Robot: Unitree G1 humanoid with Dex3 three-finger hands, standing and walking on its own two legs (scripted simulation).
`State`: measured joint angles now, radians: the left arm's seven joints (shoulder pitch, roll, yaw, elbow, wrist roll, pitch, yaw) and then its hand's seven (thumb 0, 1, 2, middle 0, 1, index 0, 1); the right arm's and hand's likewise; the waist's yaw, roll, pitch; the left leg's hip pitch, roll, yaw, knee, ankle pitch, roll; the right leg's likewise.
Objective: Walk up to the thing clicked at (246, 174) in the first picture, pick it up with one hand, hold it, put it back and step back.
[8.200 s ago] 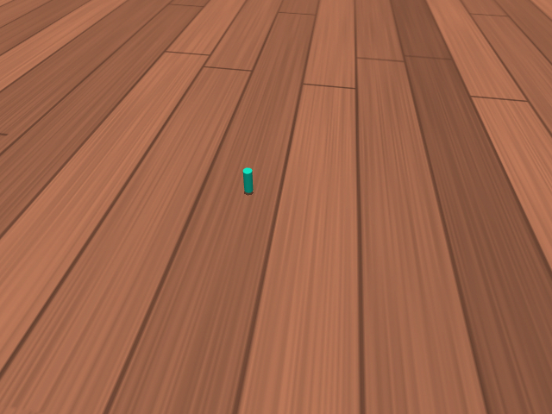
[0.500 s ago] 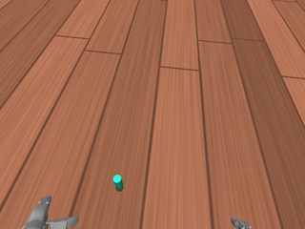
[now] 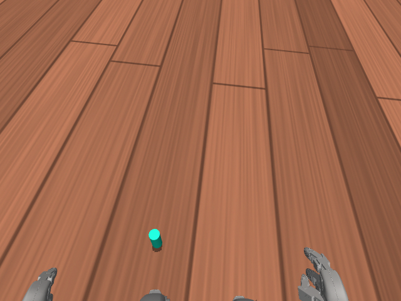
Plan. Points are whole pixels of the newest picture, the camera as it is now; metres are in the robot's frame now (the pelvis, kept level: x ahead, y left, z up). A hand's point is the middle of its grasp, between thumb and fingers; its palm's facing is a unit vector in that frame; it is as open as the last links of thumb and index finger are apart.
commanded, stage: go down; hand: left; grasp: from the side
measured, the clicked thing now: (155, 238) +0.43 +0.16 -0.65
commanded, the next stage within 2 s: none
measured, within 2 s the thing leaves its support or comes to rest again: neither
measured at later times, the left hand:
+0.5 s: hand out of the picture +0.13 +0.27 -0.14, palm faces +0.08 -0.95 -0.30, open 17.6 cm
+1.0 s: hand (80, 254) +0.27 +0.31 -0.24, palm faces +0.10 -0.98 -0.18, open 17.2 cm
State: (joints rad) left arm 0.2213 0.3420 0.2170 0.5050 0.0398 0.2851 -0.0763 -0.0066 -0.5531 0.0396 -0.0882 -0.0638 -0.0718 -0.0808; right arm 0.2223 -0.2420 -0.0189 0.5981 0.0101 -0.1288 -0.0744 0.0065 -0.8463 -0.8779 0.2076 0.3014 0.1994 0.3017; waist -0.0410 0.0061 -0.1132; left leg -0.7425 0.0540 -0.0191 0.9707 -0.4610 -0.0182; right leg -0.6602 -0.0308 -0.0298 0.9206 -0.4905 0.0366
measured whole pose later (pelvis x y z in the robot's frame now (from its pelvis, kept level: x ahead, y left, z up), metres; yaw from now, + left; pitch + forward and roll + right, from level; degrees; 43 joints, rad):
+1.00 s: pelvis -0.06 +0.00 -0.17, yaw -3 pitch +31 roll -4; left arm -0.25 0.56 0.53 0.82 -0.10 -0.22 -0.39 -0.01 -0.47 0.10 -0.04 -0.06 -0.03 -0.07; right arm 0.16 -0.28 0.01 0.62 -0.02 -0.19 -0.05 0.01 -0.89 -0.89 0.21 0.30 0.20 0.30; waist -0.07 -0.01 -0.18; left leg -1.62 0.06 -0.07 1.71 -0.63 -0.02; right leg -1.54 -0.01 -0.02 1.68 -0.68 0.03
